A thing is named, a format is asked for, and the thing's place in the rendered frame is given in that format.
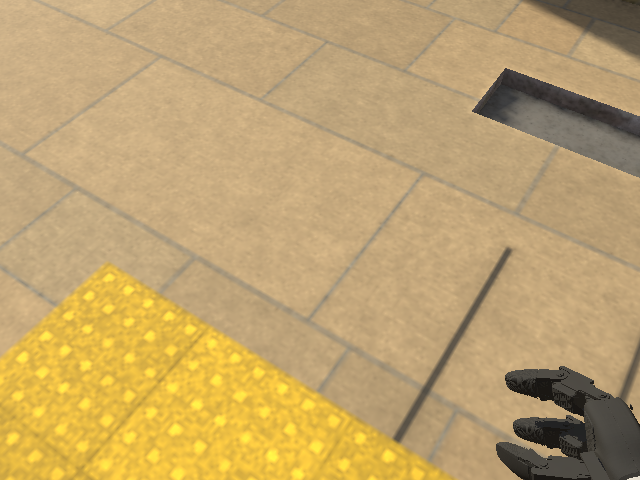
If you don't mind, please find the robot right hand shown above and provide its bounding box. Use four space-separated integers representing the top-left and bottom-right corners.
496 366 640 480

